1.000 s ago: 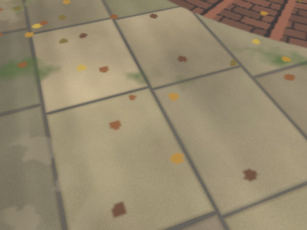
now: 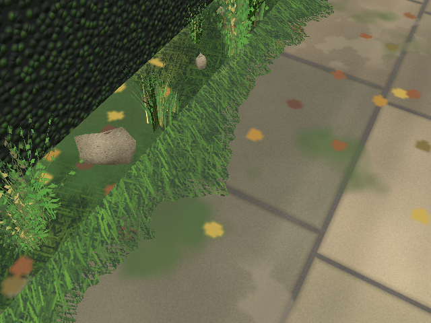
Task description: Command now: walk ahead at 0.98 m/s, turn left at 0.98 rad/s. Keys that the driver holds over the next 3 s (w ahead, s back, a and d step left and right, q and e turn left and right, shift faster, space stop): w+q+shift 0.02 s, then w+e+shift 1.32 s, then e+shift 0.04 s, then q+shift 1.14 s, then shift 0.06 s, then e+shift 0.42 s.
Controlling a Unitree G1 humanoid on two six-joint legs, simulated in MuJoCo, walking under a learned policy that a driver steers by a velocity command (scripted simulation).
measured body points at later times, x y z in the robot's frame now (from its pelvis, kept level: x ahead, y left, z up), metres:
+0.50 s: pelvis +0.43 +0.07 +0.00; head +0.45 +0.08 +0.45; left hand +0.57 +0.34 -0.11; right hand +0.46 -0.22 -0.11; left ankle +0.45 +0.19 -0.73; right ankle +0.38 -0.08 -0.62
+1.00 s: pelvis +0.84 -0.06 +0.00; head +0.84 -0.08 +0.45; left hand +0.98 +0.17 -0.11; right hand +0.94 -0.38 -0.04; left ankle +1.00 +0.11 -0.63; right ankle +0.82 -0.08 -0.73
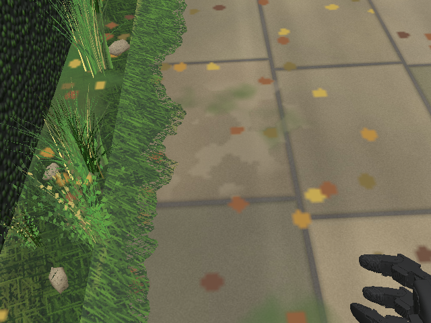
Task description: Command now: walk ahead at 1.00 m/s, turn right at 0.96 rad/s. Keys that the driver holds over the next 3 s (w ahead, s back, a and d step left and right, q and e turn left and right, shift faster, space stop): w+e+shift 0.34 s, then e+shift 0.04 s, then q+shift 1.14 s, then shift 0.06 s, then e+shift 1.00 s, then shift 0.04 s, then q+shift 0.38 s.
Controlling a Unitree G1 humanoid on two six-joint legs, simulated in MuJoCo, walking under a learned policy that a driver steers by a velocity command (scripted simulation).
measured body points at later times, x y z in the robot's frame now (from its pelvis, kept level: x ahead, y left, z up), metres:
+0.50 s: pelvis +0.40 +0.04 +0.00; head +0.42 +0.01 +0.45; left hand +0.73 +0.16 -0.04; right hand +0.26 -0.21 -0.12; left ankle +0.40 +0.18 -0.73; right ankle +0.45 -0.12 -0.66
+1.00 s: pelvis +0.55 -0.04 +0.00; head +0.59 -0.04 +0.45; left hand +0.75 +0.22 -0.09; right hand +0.66 -0.35 -0.09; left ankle +0.63 +0.08 -0.69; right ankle +0.58 -0.17 -0.73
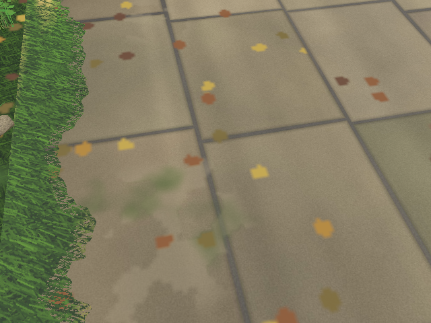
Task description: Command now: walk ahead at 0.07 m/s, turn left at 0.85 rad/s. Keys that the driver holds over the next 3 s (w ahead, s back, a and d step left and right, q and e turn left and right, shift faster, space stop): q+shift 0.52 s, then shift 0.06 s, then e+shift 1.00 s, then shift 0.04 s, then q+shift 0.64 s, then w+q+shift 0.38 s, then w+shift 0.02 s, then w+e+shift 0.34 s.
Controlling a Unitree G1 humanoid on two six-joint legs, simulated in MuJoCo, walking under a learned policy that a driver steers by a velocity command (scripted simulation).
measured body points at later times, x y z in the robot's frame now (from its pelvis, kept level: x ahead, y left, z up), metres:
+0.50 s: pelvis +0.05 +0.02 +0.00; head +0.09 +0.04 +0.45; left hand +0.09 +0.35 -0.10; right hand +0.35 -0.16 -0.07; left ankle +0.04 +0.13 -0.74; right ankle +0.14 -0.08 -0.73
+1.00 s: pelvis +0.06 +0.02 +0.00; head +0.09 +0.05 +0.45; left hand +0.04 +0.34 -0.11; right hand +0.32 -0.16 -0.09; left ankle -0.03 +0.12 -0.74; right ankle +0.10 -0.10 -0.67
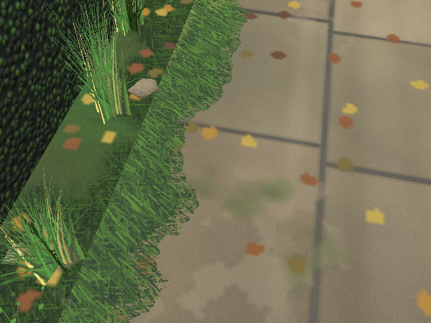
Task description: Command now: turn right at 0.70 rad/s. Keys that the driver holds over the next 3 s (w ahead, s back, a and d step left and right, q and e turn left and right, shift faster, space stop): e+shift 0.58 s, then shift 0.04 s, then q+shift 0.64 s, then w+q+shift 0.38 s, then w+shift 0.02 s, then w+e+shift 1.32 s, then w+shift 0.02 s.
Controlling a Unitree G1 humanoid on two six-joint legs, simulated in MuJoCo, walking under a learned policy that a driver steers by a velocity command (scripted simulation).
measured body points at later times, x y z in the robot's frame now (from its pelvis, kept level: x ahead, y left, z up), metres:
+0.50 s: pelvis +0.01 -0.06 +0.00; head +0.06 -0.10 +0.45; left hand +0.29 +0.15 -0.07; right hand +0.07 -0.39 -0.09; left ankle +0.13 +0.08 -0.68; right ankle +0.01 -0.14 -0.74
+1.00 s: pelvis +0.07 -0.05 -0.01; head +0.10 -0.06 +0.44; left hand +0.35 +0.12 -0.10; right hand +0.08 -0.37 -0.10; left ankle +0.15 +0.03 -0.74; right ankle +0.00 -0.15 -0.74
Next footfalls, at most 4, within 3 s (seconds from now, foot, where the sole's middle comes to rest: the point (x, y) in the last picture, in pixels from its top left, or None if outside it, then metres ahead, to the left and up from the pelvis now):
0.22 right None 0.04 -0.16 -0.78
0.70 left None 0.18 0.01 -0.78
1.32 left None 0.18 0.07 -0.78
1.78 right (275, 308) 0.48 -0.15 -0.78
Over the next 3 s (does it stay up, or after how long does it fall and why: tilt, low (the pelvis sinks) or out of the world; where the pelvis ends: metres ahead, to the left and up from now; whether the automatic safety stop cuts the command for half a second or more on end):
stays up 1.30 -0.25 -0.01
